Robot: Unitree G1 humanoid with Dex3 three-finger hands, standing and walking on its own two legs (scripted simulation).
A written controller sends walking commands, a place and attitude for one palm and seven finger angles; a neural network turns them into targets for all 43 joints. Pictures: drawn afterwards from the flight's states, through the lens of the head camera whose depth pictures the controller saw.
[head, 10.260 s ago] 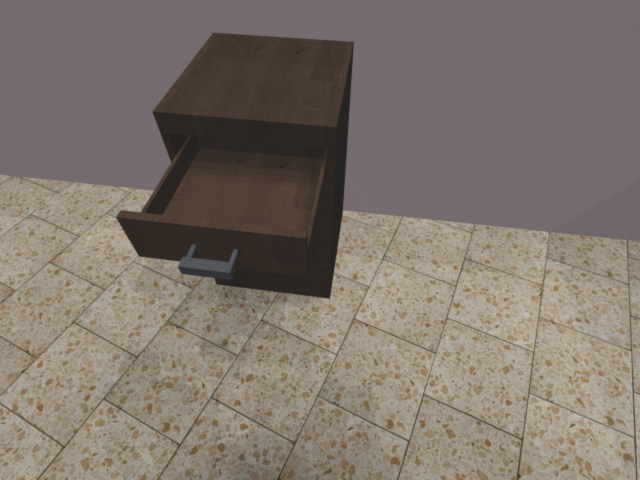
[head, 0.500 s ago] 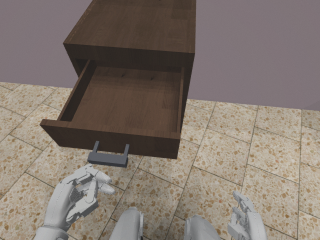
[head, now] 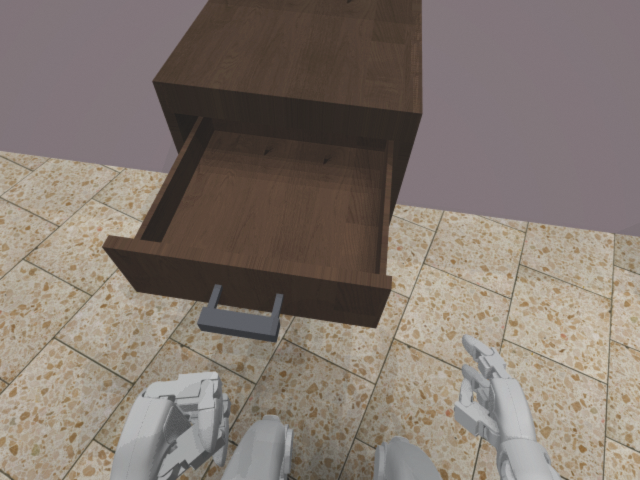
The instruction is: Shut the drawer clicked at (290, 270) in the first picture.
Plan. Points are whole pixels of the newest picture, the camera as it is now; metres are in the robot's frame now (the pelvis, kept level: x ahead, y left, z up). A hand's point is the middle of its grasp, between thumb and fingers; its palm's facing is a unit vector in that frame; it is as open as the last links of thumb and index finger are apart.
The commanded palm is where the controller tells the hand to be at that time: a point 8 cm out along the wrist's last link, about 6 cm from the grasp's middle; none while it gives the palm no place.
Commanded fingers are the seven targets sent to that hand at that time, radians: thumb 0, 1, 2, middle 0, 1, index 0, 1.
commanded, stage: raise the hand and make a fist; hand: left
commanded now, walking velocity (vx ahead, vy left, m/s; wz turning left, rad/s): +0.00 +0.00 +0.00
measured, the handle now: (243, 310) +0.34 +0.14 -0.04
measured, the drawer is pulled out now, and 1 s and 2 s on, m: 0.28 0.28 0.28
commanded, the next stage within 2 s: bring the fist close to the handle in 0.58 s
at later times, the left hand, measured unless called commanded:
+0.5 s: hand (223, 434) +0.17 +0.11 +0.06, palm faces -0.08 -1.00 +0.01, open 3.3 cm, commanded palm +0.13 +0.17 +0.06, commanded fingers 0.00 0.90 0.90 -1.40 -1.60 -1.40 -1.60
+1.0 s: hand (238, 421) +0.18 +0.11 +0.03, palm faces -0.08 -1.00 -0.01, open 3.3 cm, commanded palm +0.16 +0.17 +0.03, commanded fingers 0.00 0.90 0.90 -1.40 -1.60 -1.40 -1.60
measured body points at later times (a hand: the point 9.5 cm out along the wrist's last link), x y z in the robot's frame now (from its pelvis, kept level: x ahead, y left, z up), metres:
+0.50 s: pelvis +0.01 +0.00 +0.00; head +0.08 +0.01 +0.44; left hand +0.17 +0.17 +0.06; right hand +0.21 -0.23 -0.06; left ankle +0.04 +0.10 -0.62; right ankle +0.02 -0.12 -0.62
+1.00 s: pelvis +0.01 -0.01 -0.02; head +0.09 +0.00 +0.43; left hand +0.18 +0.16 +0.03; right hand +0.23 -0.24 -0.08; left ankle +0.04 +0.10 -0.62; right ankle +0.02 -0.12 -0.62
